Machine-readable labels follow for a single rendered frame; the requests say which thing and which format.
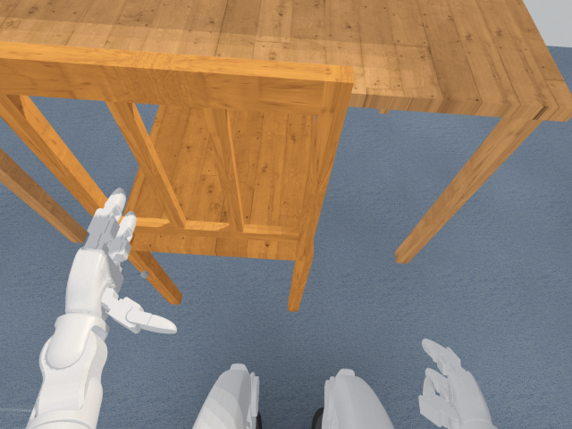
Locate table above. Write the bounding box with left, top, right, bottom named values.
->
left=0, top=0, right=572, bottom=264

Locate chair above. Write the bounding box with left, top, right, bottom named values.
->
left=0, top=41, right=354, bottom=312

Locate right robot thigh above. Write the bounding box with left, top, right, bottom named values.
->
left=324, top=375, right=394, bottom=429

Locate robot right hand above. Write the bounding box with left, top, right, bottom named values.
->
left=418, top=339, right=492, bottom=429

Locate robot thigh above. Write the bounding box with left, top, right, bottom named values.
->
left=324, top=375, right=394, bottom=429
left=192, top=370, right=259, bottom=429

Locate robot left forearm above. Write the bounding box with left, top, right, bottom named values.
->
left=26, top=313, right=109, bottom=429

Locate robot left hand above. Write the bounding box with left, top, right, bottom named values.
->
left=65, top=188, right=177, bottom=334

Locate left robot thigh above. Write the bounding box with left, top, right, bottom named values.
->
left=192, top=370, right=259, bottom=429

